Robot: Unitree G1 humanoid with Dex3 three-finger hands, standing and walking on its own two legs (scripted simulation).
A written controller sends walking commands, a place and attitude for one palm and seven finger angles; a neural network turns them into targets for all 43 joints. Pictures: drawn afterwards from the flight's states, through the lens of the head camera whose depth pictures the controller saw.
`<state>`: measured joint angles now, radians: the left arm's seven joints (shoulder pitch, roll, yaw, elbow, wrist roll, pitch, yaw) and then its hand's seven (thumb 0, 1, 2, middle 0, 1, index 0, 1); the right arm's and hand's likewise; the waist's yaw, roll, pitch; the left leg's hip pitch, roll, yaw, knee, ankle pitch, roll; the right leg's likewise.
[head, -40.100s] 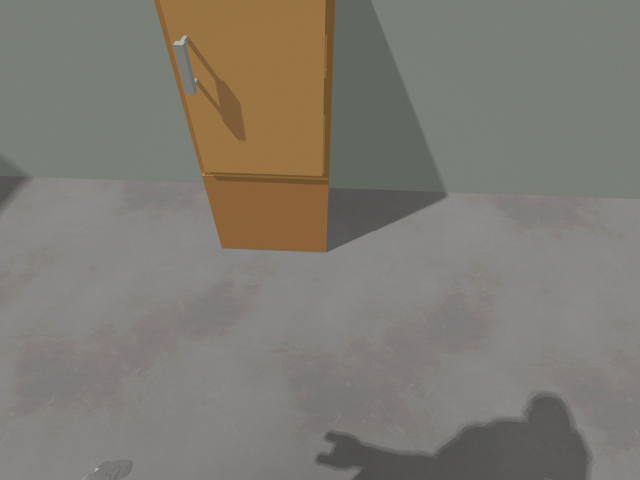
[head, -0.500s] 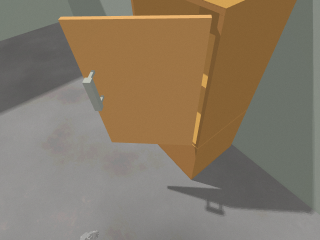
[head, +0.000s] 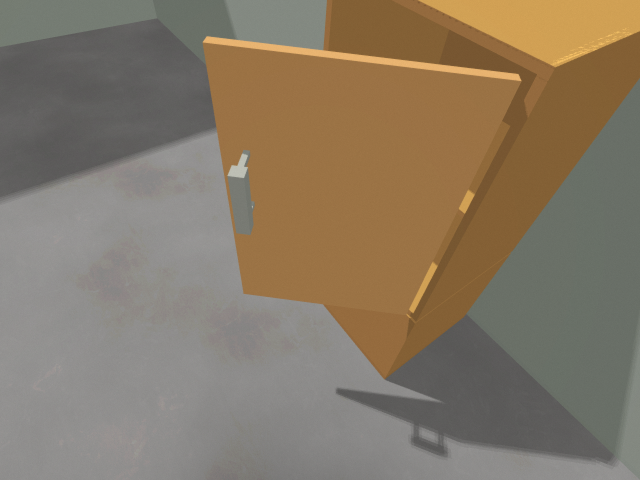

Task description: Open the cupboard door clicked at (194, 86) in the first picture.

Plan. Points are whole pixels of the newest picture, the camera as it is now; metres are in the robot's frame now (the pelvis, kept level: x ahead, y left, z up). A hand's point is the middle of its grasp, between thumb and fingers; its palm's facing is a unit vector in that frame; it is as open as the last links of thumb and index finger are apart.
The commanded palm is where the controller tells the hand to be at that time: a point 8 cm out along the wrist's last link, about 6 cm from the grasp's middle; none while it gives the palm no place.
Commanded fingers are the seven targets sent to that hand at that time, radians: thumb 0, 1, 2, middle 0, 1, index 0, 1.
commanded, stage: come to a stop and stand still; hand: left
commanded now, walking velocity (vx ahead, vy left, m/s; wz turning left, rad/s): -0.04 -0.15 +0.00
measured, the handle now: (245, 192) +0.52 +0.17 +0.03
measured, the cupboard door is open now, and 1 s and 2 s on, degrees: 47 47 47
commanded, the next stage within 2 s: look again from close up in 1.34 s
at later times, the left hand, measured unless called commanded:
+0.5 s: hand out of the picture +0.03 +0.14 -0.18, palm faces -0.01 -0.98 -0.22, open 7.3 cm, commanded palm none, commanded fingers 0.00 0.90 0.90 -0.20 -0.30 -0.20 -0.30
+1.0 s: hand out of the picture +0.01 +0.10 -0.17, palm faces -0.01 -0.98 -0.19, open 7.3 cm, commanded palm none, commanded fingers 0.00 0.90 0.90 -0.20 -0.30 -0.20 -0.30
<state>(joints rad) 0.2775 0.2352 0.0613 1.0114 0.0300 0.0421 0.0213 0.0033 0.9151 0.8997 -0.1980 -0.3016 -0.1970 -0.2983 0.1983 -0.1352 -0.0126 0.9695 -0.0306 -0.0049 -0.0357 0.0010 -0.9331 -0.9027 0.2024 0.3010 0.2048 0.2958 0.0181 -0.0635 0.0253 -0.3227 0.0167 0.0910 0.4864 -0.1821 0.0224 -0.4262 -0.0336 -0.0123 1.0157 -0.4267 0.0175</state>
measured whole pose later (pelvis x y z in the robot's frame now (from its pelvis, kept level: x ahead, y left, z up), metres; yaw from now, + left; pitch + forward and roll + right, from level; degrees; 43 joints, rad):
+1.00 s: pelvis +0.01 -0.07 +0.00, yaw -1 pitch +0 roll +1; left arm 0.31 0.15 -0.02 1.10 0.02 -0.03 0.03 0.00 0.91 0.90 -0.20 -0.30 -0.20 -0.30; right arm 0.24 -0.16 0.01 1.12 -0.02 -0.02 -0.04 0.01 -0.92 -0.90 0.20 0.30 0.20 0.30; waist 0.00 -0.01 0.01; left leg -0.19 0.03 0.10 0.44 -0.25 0.00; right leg -0.13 0.06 -0.06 0.43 -0.31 -0.08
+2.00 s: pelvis +0.01 -0.05 +0.01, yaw -1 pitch -1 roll +1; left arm 0.30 0.17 -0.01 1.12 0.02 -0.02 0.03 0.00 0.91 0.90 -0.20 -0.30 -0.20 -0.30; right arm 0.25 -0.16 0.02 1.16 -0.02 -0.02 -0.04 0.01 -0.91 -0.90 0.20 0.30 0.20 0.30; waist 0.00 -0.01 0.02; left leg -0.15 0.00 0.11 0.38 -0.22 0.02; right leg -0.09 0.03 -0.05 0.38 -0.28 -0.05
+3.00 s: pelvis -0.04 -0.04 -0.05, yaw +1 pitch +11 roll -2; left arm 0.26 0.30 0.30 0.15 -0.33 -0.41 -0.35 0.00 -0.01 0.51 -0.27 -0.89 -0.27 -0.89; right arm 0.31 -0.27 0.01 0.62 0.03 -0.20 -0.07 0.02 -0.90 -0.90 0.20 0.30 0.21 0.30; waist -0.02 0.04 -0.09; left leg -0.75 0.03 0.05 0.96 -0.40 0.04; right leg -0.65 0.02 -0.12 0.93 -0.47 -0.06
